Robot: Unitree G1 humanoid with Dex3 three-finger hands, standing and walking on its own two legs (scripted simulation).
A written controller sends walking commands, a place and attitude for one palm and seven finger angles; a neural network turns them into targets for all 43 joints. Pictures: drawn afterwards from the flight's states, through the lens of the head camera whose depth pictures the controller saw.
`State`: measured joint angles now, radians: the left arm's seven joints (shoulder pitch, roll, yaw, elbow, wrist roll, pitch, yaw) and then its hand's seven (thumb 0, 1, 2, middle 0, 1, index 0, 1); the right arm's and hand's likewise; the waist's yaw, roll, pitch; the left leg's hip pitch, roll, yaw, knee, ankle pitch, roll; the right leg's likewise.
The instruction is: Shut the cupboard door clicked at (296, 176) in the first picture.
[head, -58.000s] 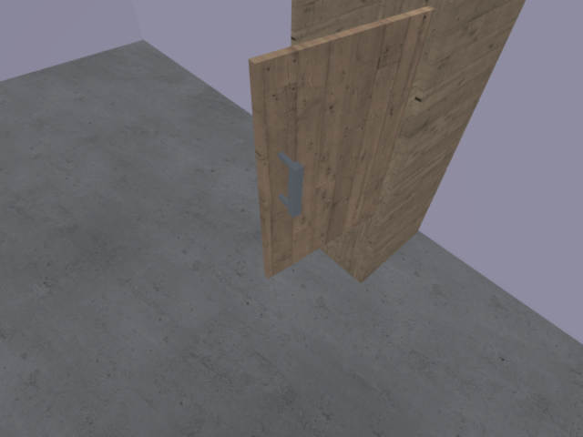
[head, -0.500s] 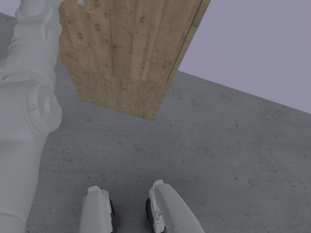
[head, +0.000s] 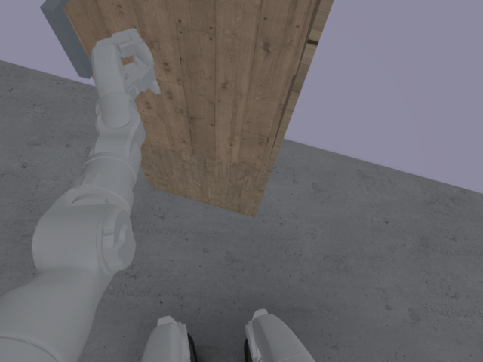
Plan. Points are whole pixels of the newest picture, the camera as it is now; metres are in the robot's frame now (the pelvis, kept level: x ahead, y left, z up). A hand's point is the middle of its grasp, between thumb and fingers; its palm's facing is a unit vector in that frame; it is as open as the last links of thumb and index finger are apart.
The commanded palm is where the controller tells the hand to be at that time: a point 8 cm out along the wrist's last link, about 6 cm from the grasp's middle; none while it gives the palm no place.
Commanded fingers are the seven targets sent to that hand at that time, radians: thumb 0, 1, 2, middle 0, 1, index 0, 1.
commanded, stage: pull the fist back off the door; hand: left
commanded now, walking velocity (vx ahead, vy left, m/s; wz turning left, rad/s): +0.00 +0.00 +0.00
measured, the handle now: (77, 35) +0.65 +0.17 +0.09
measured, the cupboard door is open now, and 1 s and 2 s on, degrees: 2 2 2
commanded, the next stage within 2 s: draw the hand back to the body in 0.26 s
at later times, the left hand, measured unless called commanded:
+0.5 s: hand (147, 97) +0.49 +0.06 +0.11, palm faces +0.08 -1.00 -0.03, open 3.1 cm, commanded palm +0.44 +0.12 +0.12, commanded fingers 0.00 0.90 0.90 -1.30 -1.50 -1.30 -1.50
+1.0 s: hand (42, 184) +0.34 +0.15 +0.17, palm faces +0.07 -0.99 -0.15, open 3.0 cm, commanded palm +0.30 +0.21 +0.19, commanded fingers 0.00 0.90 0.90 -0.97 -1.14 -0.97 -1.14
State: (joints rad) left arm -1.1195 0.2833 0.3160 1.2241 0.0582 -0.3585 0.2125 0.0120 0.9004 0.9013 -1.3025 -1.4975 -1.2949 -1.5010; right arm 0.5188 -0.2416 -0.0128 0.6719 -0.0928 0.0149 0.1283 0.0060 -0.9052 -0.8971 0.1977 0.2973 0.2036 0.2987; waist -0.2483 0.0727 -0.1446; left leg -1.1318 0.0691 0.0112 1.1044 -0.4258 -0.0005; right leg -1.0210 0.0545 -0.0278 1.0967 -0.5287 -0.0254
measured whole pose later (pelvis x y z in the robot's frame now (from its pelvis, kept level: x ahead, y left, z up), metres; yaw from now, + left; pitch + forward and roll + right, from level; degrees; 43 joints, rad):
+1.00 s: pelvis +0.01 +0.00 +0.07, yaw +1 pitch +3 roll +0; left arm -0.13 0.23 0.05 0.27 -0.11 -0.17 0.02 0.01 0.90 0.90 -1.20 -1.38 -1.19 -1.39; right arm 0.25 -0.25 -0.01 0.58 0.06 0.06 -0.05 0.01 -0.91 -0.90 0.19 0.30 0.20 0.30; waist -0.04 0.04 -0.08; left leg -0.43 0.03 0.05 0.66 -0.29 0.00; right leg -0.34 0.02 0.01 0.68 -0.40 -0.02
